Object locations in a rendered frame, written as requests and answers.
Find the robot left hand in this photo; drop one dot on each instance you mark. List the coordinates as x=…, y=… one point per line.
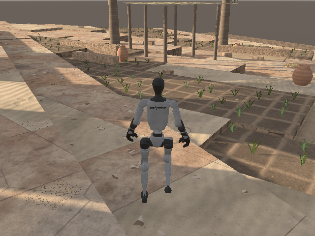
x=129, y=138

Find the right robot forearm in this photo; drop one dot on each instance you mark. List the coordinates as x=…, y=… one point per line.
x=183, y=131

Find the left robot foot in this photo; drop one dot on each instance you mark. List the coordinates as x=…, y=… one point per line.
x=144, y=198

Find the robot left upper arm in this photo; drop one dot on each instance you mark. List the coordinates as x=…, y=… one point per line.
x=139, y=110

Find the robot right upper arm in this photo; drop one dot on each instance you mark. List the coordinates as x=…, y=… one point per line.
x=176, y=113

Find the left robot forearm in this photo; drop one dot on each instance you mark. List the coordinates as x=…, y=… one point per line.
x=132, y=127

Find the robot right hand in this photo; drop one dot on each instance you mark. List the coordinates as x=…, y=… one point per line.
x=185, y=140

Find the humanoid robot head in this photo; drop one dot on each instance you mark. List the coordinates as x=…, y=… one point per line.
x=158, y=86

